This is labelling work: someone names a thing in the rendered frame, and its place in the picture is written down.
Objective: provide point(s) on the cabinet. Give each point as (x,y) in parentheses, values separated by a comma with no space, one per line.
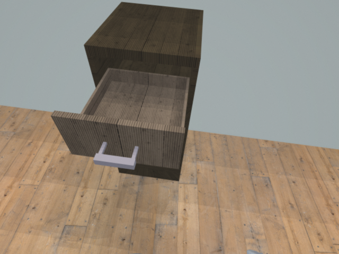
(149,38)

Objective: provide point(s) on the drawer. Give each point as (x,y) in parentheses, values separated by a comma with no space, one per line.
(127,109)

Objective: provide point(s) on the handle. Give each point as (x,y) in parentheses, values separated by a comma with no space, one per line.
(115,161)

